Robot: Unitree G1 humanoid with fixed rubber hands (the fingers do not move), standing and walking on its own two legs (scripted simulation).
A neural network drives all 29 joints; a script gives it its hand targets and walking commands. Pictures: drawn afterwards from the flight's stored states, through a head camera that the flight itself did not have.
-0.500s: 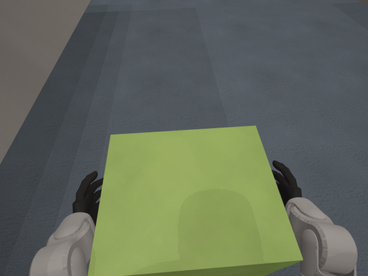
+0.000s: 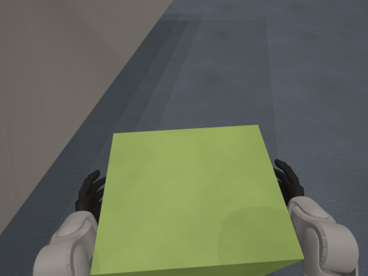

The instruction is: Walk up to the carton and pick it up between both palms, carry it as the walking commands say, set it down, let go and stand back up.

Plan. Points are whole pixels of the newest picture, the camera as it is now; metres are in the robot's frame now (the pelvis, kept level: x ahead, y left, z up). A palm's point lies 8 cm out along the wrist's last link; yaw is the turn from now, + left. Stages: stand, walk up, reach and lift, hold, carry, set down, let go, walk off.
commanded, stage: carry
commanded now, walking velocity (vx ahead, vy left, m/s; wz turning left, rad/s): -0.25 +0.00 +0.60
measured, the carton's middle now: (190, 214) +0.24 -0.01 +0.02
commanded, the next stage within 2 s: none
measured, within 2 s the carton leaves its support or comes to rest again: neither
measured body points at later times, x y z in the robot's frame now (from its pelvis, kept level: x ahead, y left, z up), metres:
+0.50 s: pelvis -0.17 -0.01 -0.01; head -0.16 -0.02 +0.44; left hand +0.00 +0.24 +0.07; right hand +0.11 -0.11 +0.06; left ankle -0.11 +0.14 -0.74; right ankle -0.17 -0.11 -0.73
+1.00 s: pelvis -0.34 -0.06 -0.01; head -0.34 -0.06 +0.44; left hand -0.28 +0.23 +0.05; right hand -0.05 -0.06 +0.05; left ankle -0.40 +0.05 -0.74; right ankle -0.22 -0.13 -0.69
